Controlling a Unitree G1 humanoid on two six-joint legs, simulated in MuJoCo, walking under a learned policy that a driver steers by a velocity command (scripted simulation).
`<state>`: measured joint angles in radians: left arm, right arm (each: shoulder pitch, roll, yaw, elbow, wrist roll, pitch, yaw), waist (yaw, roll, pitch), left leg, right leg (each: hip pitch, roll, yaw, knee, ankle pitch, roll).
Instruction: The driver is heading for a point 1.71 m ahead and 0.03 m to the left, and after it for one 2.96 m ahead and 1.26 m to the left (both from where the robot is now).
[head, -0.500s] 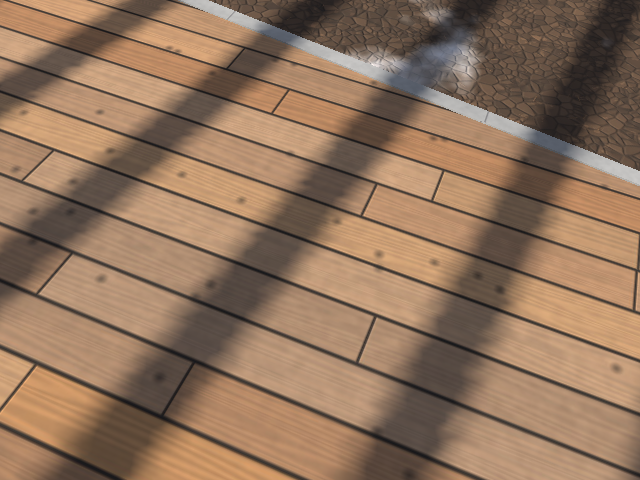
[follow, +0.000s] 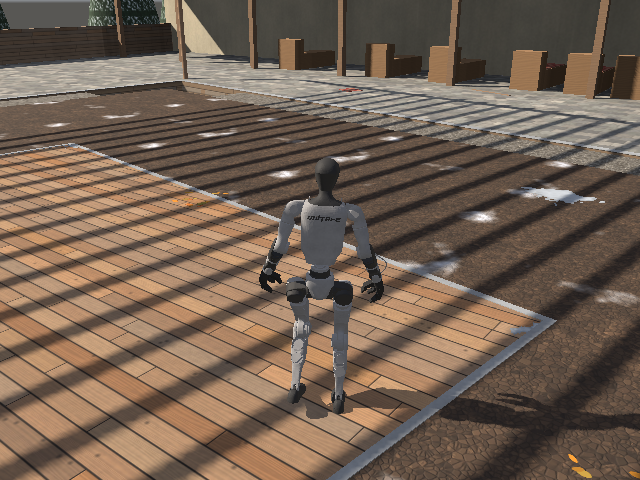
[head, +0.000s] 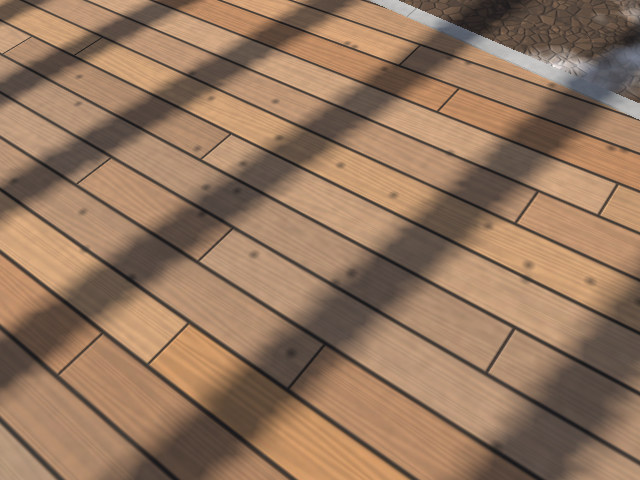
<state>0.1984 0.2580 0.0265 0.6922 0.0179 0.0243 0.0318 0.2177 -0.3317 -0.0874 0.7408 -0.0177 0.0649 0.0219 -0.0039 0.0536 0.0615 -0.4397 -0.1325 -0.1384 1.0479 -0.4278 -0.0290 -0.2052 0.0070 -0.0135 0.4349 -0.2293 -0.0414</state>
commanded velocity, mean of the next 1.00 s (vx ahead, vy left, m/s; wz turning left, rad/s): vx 0.23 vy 0.00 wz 0.07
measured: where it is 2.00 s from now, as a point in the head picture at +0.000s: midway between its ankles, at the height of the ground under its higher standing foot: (342, 337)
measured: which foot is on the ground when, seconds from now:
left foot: up 0.00-0.18, down 0.20-0.64, up 0.66-1.00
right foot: down 0.00-0.38, up 0.40-0.62, down 0.64-1.00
